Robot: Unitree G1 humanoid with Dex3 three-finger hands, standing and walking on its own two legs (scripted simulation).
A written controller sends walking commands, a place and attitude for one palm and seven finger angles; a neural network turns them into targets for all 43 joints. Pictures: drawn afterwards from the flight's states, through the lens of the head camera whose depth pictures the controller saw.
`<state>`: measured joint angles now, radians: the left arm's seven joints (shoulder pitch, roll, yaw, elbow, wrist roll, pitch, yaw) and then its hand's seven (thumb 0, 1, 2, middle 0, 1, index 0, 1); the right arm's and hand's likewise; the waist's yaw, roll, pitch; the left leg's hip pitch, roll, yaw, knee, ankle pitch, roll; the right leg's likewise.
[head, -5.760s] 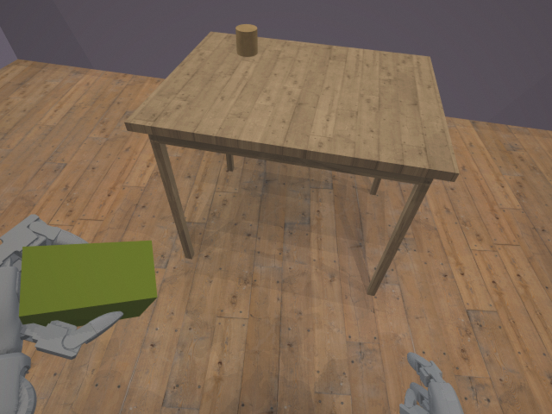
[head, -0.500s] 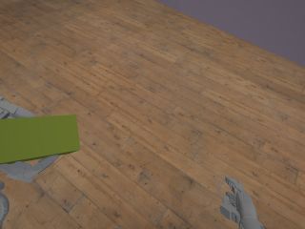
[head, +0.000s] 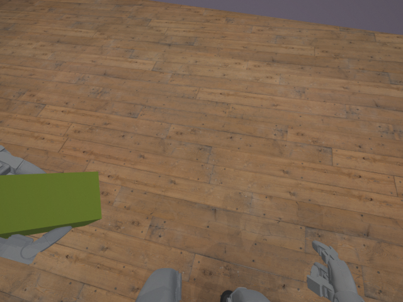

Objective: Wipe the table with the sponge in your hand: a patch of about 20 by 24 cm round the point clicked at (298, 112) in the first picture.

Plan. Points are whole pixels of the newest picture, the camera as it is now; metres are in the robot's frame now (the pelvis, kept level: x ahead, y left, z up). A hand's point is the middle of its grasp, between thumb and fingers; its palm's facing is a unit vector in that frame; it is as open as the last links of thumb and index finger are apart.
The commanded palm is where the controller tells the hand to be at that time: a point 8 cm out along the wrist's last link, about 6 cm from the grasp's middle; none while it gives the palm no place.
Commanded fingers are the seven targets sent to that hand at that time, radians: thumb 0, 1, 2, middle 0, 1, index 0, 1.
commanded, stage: turn to face it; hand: left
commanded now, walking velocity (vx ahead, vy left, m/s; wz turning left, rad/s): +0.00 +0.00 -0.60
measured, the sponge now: (61, 204) +0.24 +0.20 +0.16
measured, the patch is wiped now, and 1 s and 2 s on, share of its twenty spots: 0.00 0.00 0.00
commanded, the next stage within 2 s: none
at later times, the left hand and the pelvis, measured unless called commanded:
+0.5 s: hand (60, 229) +0.19 +0.16 +0.19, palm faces +0.19 -0.87 -0.46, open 10.0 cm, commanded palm +0.15 +0.22 +0.19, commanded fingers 0.00 0.10 1.30 -1.20 -1.60 -1.20 -1.60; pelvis -0.08 -0.01 +0.00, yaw -15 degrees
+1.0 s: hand (199, 271) +0.15 +0.00 +0.19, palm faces -0.14 -0.82 -0.55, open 10.0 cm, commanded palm +0.13 +0.07 +0.19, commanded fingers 0.00 0.10 1.30 -1.20 -1.60 -1.20 -1.60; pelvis -0.16 -0.07 +0.00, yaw -34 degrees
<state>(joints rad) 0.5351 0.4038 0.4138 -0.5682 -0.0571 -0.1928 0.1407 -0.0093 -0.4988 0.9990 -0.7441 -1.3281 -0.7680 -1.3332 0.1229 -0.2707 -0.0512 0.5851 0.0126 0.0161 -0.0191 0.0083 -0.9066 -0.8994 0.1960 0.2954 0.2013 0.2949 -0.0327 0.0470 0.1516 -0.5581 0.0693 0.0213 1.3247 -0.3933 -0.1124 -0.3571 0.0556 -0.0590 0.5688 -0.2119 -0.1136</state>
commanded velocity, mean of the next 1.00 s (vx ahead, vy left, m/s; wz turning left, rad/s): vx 0.00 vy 0.00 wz -0.60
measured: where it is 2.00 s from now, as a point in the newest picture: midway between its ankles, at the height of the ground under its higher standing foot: outside the picture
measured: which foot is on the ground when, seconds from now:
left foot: up 0.00-0.38, down 0.40-0.70, up 0.72-1.00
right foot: down 0.00-0.42, up 0.44-0.68, down 0.70-1.00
